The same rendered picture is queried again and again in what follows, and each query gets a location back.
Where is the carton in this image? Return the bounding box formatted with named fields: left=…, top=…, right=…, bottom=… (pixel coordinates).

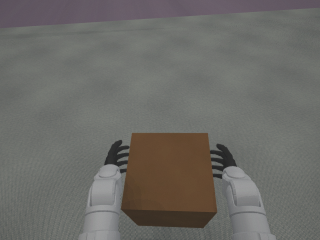
left=121, top=133, right=217, bottom=228

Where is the left robot forearm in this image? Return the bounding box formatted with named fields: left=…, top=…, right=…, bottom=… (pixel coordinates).
left=78, top=164, right=122, bottom=240

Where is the robot right hand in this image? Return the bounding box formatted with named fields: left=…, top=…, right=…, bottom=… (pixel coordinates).
left=210, top=143, right=237, bottom=179

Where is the robot left hand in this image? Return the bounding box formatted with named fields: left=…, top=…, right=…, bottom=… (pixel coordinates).
left=104, top=140, right=130, bottom=173

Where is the right robot forearm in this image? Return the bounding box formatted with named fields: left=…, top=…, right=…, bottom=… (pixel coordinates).
left=222, top=166, right=277, bottom=240

